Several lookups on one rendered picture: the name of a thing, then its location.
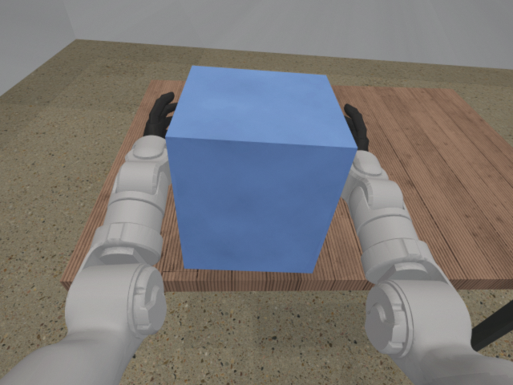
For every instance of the left robot hand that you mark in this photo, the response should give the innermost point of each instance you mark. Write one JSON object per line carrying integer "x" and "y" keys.
{"x": 158, "y": 122}

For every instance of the table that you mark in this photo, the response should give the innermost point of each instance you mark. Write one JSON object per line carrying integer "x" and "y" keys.
{"x": 455, "y": 172}

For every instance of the left robot forearm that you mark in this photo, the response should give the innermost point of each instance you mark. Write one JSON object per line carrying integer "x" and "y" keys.
{"x": 130, "y": 233}

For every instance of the carton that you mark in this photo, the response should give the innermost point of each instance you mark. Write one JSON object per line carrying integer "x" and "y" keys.
{"x": 258, "y": 161}

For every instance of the robot left upper arm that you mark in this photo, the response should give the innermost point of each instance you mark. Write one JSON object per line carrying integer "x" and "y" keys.
{"x": 111, "y": 309}

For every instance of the right robot forearm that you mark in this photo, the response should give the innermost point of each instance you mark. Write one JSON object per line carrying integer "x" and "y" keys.
{"x": 391, "y": 248}

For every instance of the right robot hand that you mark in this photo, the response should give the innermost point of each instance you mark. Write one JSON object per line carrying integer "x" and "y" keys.
{"x": 357, "y": 127}

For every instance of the robot right upper arm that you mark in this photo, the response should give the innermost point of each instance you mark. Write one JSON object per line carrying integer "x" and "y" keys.
{"x": 425, "y": 328}

